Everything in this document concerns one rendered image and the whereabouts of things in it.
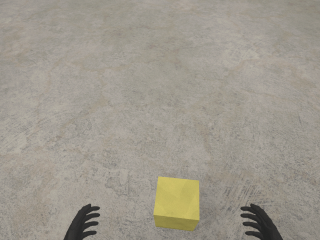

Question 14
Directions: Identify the right robot hand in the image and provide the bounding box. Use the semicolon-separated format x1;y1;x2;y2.
240;203;283;240

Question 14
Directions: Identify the carton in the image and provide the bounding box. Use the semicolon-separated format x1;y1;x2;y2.
153;176;200;232

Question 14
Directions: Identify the left robot hand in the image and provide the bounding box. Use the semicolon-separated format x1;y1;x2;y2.
63;204;100;240

